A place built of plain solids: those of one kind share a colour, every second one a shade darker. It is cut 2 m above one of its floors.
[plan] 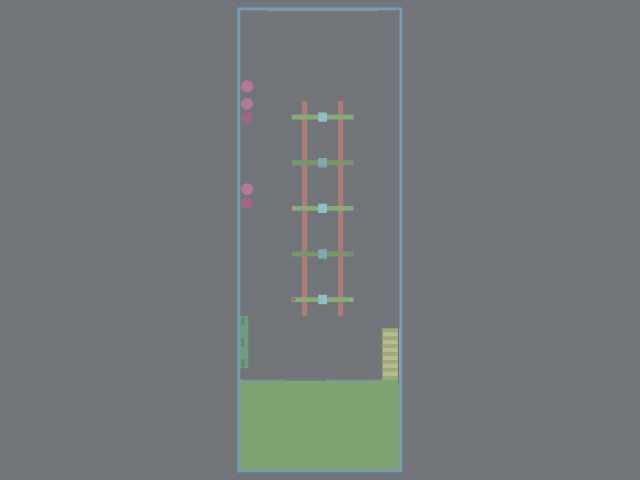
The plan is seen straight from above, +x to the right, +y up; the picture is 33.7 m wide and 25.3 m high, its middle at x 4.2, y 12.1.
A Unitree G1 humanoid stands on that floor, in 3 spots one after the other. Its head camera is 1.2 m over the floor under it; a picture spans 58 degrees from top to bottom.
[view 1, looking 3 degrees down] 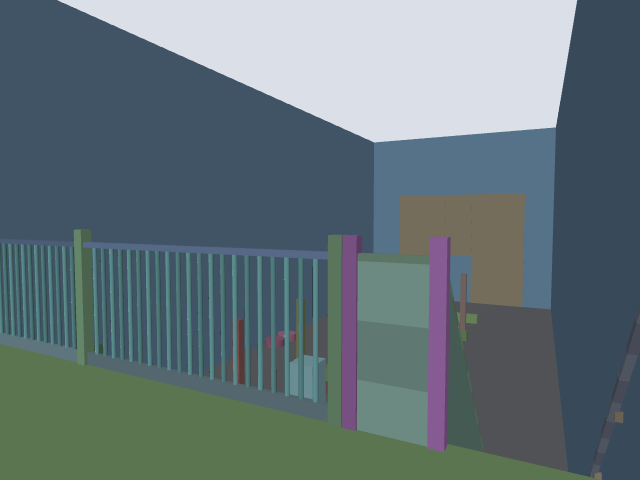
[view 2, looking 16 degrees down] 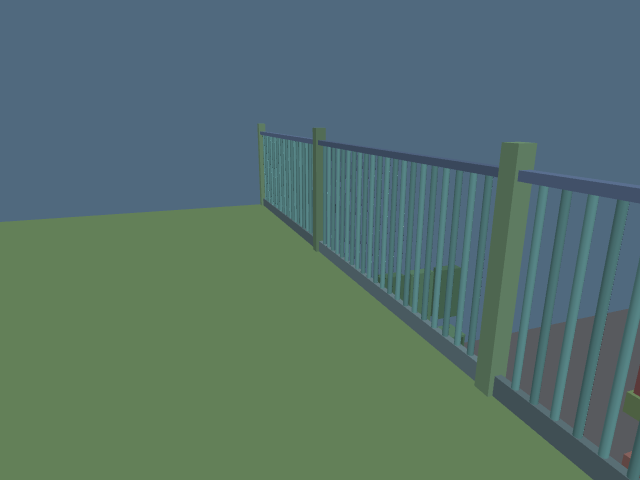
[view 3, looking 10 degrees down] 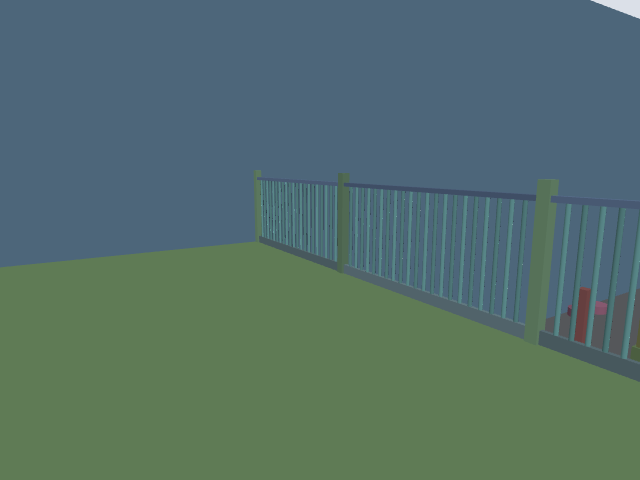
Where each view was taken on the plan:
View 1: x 7.90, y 2.44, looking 117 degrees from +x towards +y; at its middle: wall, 17.43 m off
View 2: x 5.94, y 3.38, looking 160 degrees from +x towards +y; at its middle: guard_newel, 3.96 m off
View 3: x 6.19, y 1.97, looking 148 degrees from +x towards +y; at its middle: wall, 7.41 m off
